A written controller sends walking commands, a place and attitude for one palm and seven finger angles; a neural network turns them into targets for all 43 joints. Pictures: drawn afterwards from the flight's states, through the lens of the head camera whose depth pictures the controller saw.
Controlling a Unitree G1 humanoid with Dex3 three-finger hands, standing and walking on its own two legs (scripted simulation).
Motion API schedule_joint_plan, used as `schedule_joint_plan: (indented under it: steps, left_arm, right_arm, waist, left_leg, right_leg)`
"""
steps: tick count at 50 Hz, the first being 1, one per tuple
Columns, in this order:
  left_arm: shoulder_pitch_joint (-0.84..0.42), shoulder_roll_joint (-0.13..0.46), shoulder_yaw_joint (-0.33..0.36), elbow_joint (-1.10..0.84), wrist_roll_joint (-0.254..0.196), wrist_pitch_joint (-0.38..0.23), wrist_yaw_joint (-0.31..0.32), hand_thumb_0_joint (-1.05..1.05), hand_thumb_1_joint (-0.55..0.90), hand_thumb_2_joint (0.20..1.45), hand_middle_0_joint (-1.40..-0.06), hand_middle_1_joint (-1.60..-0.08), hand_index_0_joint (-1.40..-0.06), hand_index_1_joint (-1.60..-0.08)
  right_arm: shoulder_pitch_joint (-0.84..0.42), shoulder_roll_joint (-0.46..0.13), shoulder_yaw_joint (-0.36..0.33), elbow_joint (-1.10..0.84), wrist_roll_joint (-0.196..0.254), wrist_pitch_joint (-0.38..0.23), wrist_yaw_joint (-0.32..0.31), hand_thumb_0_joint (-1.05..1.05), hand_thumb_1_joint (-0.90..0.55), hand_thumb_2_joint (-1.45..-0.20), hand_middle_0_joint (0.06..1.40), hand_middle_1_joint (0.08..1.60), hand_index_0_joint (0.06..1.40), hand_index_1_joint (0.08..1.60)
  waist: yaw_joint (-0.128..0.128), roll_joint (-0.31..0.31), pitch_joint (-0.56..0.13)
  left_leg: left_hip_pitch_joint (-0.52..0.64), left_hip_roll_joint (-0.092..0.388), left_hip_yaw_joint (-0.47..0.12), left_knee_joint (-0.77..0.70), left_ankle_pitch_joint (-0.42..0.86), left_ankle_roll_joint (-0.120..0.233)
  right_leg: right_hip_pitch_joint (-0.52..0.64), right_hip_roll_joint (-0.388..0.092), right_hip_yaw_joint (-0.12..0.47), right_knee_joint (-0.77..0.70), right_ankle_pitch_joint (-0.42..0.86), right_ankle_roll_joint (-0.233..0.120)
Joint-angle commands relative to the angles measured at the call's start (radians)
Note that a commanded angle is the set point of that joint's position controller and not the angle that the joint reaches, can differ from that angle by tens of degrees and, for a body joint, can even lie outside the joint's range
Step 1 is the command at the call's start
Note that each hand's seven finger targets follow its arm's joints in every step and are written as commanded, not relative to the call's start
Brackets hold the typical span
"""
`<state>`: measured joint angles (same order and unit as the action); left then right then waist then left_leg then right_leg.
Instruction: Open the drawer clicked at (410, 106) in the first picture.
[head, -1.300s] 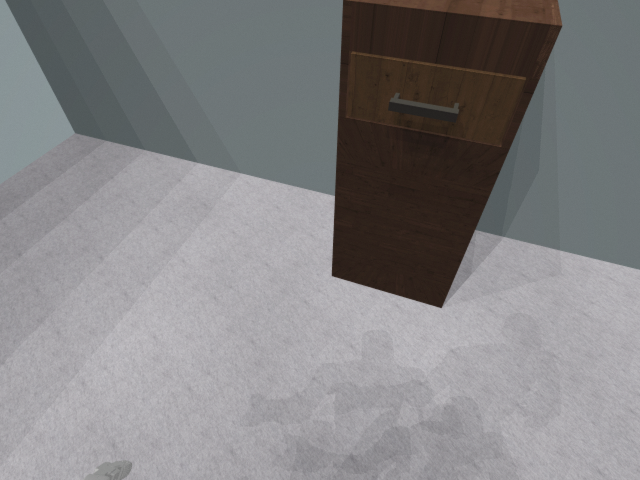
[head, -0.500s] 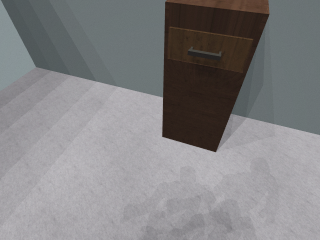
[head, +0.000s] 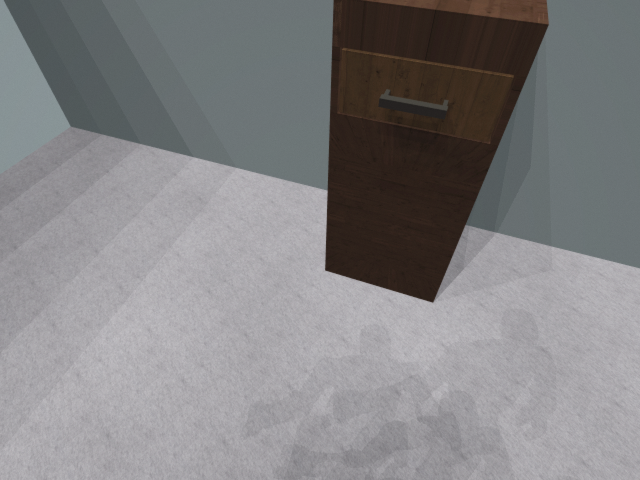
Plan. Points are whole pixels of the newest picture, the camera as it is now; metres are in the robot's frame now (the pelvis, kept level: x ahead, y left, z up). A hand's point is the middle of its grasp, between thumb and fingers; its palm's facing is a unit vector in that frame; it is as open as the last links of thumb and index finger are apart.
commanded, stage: look at it before walking up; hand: left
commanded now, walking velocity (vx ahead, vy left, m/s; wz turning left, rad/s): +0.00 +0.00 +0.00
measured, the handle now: (414, 102) +0.92 -0.17 +0.02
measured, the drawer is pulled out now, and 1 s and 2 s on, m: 0.00 0.00 0.00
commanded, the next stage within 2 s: walk to a spot facing it in 0.14 s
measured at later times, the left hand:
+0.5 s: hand out of the picture +0.06 +0.22 -0.17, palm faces -0.09 -0.95 -0.30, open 7.4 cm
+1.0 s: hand out of the picture +0.03 +0.20 -0.18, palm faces -0.15 -0.97 -0.21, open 7.4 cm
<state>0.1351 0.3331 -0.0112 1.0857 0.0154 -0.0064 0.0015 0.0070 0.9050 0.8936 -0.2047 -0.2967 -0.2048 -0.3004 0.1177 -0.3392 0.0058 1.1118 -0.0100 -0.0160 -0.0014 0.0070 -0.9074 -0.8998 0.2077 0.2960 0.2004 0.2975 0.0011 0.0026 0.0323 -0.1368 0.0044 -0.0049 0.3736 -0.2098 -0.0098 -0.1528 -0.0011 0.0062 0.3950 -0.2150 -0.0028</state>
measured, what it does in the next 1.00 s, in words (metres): lifts its left foot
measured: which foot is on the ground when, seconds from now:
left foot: down 0.00-0.68, up 0.70-1.00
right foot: down 0.00-1.00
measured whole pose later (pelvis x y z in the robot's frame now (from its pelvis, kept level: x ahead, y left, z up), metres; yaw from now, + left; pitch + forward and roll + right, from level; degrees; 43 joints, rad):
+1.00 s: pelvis -0.05 +0.02 -0.01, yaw -12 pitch +1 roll +0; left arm 0.27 0.20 0.05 0.94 0.03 0.05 0.02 0.01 0.90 0.89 -0.21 -0.30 -0.21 -0.30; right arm 0.18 -0.22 -0.05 0.97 0.00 0.01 -0.03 0.01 -0.91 -0.90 0.20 0.30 0.20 0.30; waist 0.03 -0.02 0.02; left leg -0.25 0.00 0.00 0.61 -0.37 -0.02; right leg -0.36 0.08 0.17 0.48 -0.13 0.01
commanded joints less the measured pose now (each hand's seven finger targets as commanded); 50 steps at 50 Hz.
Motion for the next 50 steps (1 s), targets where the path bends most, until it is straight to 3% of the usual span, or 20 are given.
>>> schedule_joint_plan:
  steps: [1, 14, 17, 20, 24, 27, 29, 31, 32, 33, 34, 35, 36, 37, 39, 42, 46, 47, 49, 50]
  left_arm:
    - [-0.041, 0.214, 0.047, -0.068, -0.005, -0.025, 0.012, 0.0, 0.9, 0.9, -0.2, -0.3, -0.2, -0.3]
    - [-0.046, 0.215, 0.051, -0.076, -0.004, -0.02, 0.01, 0.0, 0.9, 0.9, -0.2, -0.3, -0.2, -0.3]
    - [0.014, 0.112, 0.039, -0.079, -0.004, 0.013, 0.015, 0.0, 0.9, 0.9, -0.2, -0.3, -0.2, -0.3]
    - [0.035, 0.119, 0.052, -0.111, 0.0, 0.032, 0.012, 0.0, 0.9, 0.9, -0.2, -0.3, -0.2, -0.3]
    - [0.046, 0.109, 0.066, -0.161, 0.003, 0.044, 0.002, 0.0, 0.9, 0.9, -0.2, -0.3, -0.2, -0.3]
    - [0.066, 0.08, 0.071, -0.183, 0.006, 0.048, -0.004, 0.0, 0.9, 0.9, -0.2, -0.3, -0.2, -0.3]
    - [0.107, 0.055, 0.074, -0.187, 0.007, 0.05, -0.008, 0.0, 0.9, 0.9, -0.2, -0.3, -0.2, -0.3]
    - [0.16, 0.04, 0.079, -0.181, 0.008, 0.048, -0.009, 0.0, 0.9, 0.9, -0.2, -0.3, -0.2, -0.3]
    - [0.199, 0.052, 0.085, -0.173, 0.011, 0.043, -0.008, 0.0, 0.9, 0.9, -0.2, -0.3, -0.2, -0.3]
    - [0.207, 0.106, 0.096, -0.178, 0.022, 0.033, 0.0, 0.0, 0.9, 0.9, -0.2, -0.3, -0.2, -0.3]
    - [0.225, 0.155, 0.104, -0.185, 0.019, 0.027, 0.01, 0.0, 0.9, 0.9, -0.2, -0.3, -0.2, -0.3]
    - [0.216, 0.156, 0.103, -0.188, 0.011, 0.029, 0.018, 0.0, 0.9, 0.9, -0.2, -0.3, -0.2, -0.3]
    - [0.164, 0.122, 0.103, -0.205, 0.011, 0.03, 0.023, 0.0, 0.9, 0.9, -0.2, -0.3, -0.2, -0.3]
    - [0.113, 0.101, 0.1, -0.216, 0.012, 0.029, 0.022, 0.0, 0.9, 0.9, -0.2, -0.3, -0.2, -0.3]
    - [0.086, 0.069, 0.095, -0.233, 0.011, 0.023, 0.022, 0.0, 0.9, 0.9, -0.2, -0.3, -0.2, -0.3]
    - [0.127, 0.062, 0.1, -0.222, 0.013, 0.022, 0.025, 0.0, 0.9, 0.9, -0.2, -0.3, -0.2, -0.3]
    - [0.148, 0.069, 0.11, -0.211, 0.018, 0.031, 0.025, 0.0, 0.9, 0.9, -0.2, -0.3, -0.2, -0.3]
    - [0.141, 0.068, 0.111, -0.214, 0.017, 0.034, 0.026, 0.0, 0.9, 0.9, -0.2, -0.3, -0.2, -0.3]
    - [0.113, 0.051, 0.109, -0.217, 0.006, 0.04, 0.023, 0.0, 0.9, 0.9, -0.2, -0.3, -0.2, -0.3]
    - [0.112, 0.013, 0.101, -0.223, 0.001, 0.042, 0.02, 0.0, 0.9, 0.9, -0.2, -0.3, -0.2, -0.3]
  right_arm:
    - [-0.046, -0.204, -0.04, -0.062, 0.003, -0.019, -0.013, 0.0, -0.9, -0.9, 0.2, 0.3, 0.2, 0.3]
    - [-0.052, -0.209, -0.044, -0.069, 0.001, -0.018, -0.018, 0.0, -0.9, -0.9, 0.2, 0.3, 0.2, 0.3]
    - [0.013, -0.089, -0.03, -0.071, -0.001, 0.004, -0.024, 0.0, -0.9, -0.9, 0.2, 0.3, 0.2, 0.3]
    - [0.041, -0.1, -0.046, -0.107, -0.001, 0.019, -0.031, 0.0, -0.9, -0.9, 0.2, 0.3, 0.2, 0.3]
    - [0.03, -0.111, -0.068, -0.156, -0.003, 0.027, -0.034, 0.0, -0.9, -0.9, 0.2, 0.3, 0.2, 0.3]
    - [0.017, -0.115, -0.082, -0.183, -0.004, 0.028, -0.033, 0.0, -0.9, -0.9, 0.2, 0.3, 0.2, 0.3]
    - [-0.015, -0.115, -0.089, -0.198, -0.004, 0.025, -0.031, 0.0, -0.9, -0.9, 0.2, 0.3, 0.2, 0.3]
    - [-0.043, -0.107, -0.092, -0.213, -0.005, 0.024, -0.027, 0.0, -0.9, -0.9, 0.2, 0.3, 0.2, 0.3]
    - [-0.058, -0.091, -0.093, -0.223, -0.005, 0.028, -0.026, 0.0, -0.9, -0.9, 0.2, 0.3, 0.2, 0.3]
    - [-0.042, -0.04, -0.09, -0.234, 0.0, 0.034, -0.026, 0.0, -0.9, -0.9, 0.2, 0.3, 0.2, 0.3]
    - [-0.044, 0.005, -0.082, -0.248, 0.002, 0.039, -0.025, 0.0, -0.9, -0.9, 0.2, 0.3, 0.2, 0.3]
    - [-0.033, -0.016, -0.084, -0.244, 0.002, 0.049, -0.027, 0.0, -0.9, -0.9, 0.2, 0.3, 0.2, 0.3]
    - [-0.012, -0.017, -0.087, -0.232, -0.001, 0.049, -0.023, 0.0, -0.9, -0.9, 0.2, 0.3, 0.2, 0.3]
    - [0.021, -0.01, -0.091, -0.212, -0.002, 0.043, -0.02, 0.0, -0.9, -0.9, 0.2, 0.3, 0.2, 0.3]
    - [0.072, 0.004, -0.086, -0.186, -0.004, 0.039, -0.018, 0.0, -0.9, -0.9, 0.2, 0.3, 0.2, 0.3]
    - [0.073, 0.027, -0.081, -0.186, -0.002, 0.037, -0.021, 0.0, -0.9, -0.9, 0.2, 0.3, 0.2, 0.3]
    - [0.071, 0.049, -0.072, -0.196, 0.009, 0.023, -0.028, 0.0, -0.9, -0.9, 0.2, 0.3, 0.2, 0.3]
    - [0.109, 0.052, -0.073, -0.186, 0.011, 0.018, -0.031, 0.0, -0.9, -0.9, 0.2, 0.3, 0.2, 0.3]
    - [0.199, 0.047, -0.072, -0.155, 0.014, 0.007, -0.039, 0.0, -0.9, -0.9, 0.2, 0.3, 0.2, 0.3]
    - [0.216, 0.014, -0.077, -0.154, 0.012, -0.001, -0.043, 0.0, -0.9, -0.9, 0.2, 0.3, 0.2, 0.3]
  waist:
    - [0.0, -0.01, -0.076]
    - [-0.002, -0.008, -0.063]
    - [-0.004, -0.022, -0.051]
    - [-0.009, -0.024, -0.056]
    - [-0.006, 0.01, -0.041]
    - [0.002, 0.074, -0.039]
    - [0.028, 0.132, -0.043]
    - [0.056, 0.141, -0.047]
    - [0.075, 0.077, -0.052]
    - [0.069, -0.143, -0.054]
    - [0.081, -0.301, -0.029]
    - [0.073, -0.271, -0.025]
    - [0.045, -0.238, 0.0]
    - [0.017, -0.183, 0.001]
    - [-0.007, -0.141, -0.055]
    - [0.009, -0.144, -0.103]
    - [0.024, -0.182, -0.09]
    - [0.009, -0.175, -0.104]
    - [-0.031, -0.137, -0.106]
    - [-0.039, -0.023, -0.105]
  left_leg:
    - [0.02, 0.115, -0.086, -0.051, 0.188, 0.033]
    - [0.05, 0.123, -0.067, -0.05, 0.195, 0.029]
    - [0.038, 0.125, -0.015, 0.014, 0.197, 0.009]
    - [0.024, 0.138, 0.005, 0.055, 0.159, 0.01]
    - [0.001, 0.175, -0.002, 0.07, 0.076, 0.028]
    - [-0.061, 0.235, -0.04, 0.04, -0.007, 0.064]
    - [-0.118, 0.281, -0.059, 0.026, 0.018, 0.097]
    - [-0.167, 0.279, -0.033, 0.088, 0.048, 0.103]
    - [-0.213, 0.23, 0.012, 0.194, 0.003, 0.07]
    - [-0.296, 0.094, 0.105, 0.41, -0.153, 0.002]
    - [-0.393, -0.02, 0.069, 0.624, -0.383, -0.029]
    - [-0.369, 0.0, -0.042, 0.722, -0.374, -0.02]
    - [-0.393, 0.02, -0.064, 0.755, -0.306, -0.012]
    - [-0.387, 0.034, -0.058, 0.764, -0.249, -0.012]
    - [-0.325, 0.026, -0.029, 0.72, -0.191, -0.02]
    - [-0.294, 0.011, -0.003, 0.58, -0.201, -0.027]
    - [-0.204, 0.002, 0.001, 0.327, -0.241, -0.011]
    - [-0.151, -0.008, 0.008, 0.237, -0.207, -0.006]
    - [0.043, -0.01, 0.017, 0.04, -0.08, 0.007]
    - [0.135, 0.078, -0.068, -0.046, -0.099, 0.033]
  right_leg:
    - [0.029, -0.124, 0.096, -0.055, 0.21, -0.031]
    - [0.015, -0.118, 0.108, -0.064, 0.241, -0.033]
    - [-0.028, -0.113, 0.127, -0.006, 0.303, -0.023]
    - [-0.076, -0.1, 0.148, 0.049, 0.306, -0.028]
    - [-0.169, -0.061, 0.158, 0.133, 0.242, -0.027]
    - [-0.19, -0.019, 0.12, 0.244, 0.132, -0.014]
    - [-0.16, 0.002, 0.071, 0.337, 0.003, -0.004]
    - [-0.11, 0.001, 0.05, 0.318, -0.058, -0.002]
    - [-0.067, -0.028, 0.102, 0.236, 0.06, -0.015]
    - [-0.062, -0.148, 0.335, 0.084, 0.12, -0.064]
    - [-0.083, -0.291, 0.623, -0.095, 0.162, -0.157]
    - [-0.141, -0.303, 0.656, -0.159, 0.043, -0.193]
    - [-0.157, -0.273, 0.62, -0.17, -0.051, -0.2]
    - [-0.151, -0.238, 0.55, -0.136, -0.05, -0.194]
    - [-0.136, -0.175, 0.44, -0.095, 0.015, -0.168]
    - [-0.054, -0.154, 0.411, -0.082, 0.088, -0.162]
    - [-0.073, -0.162, 0.444, -0.089, 0.101, -0.173]
    - [-0.084, -0.151, 0.442, -0.076, 0.114, -0.16]
    - [-0.207, -0.094, 0.387, -0.037, 0.01, -0.096]
    - [-0.321, -0.026, 0.318, 0.05, -0.088, -0.054]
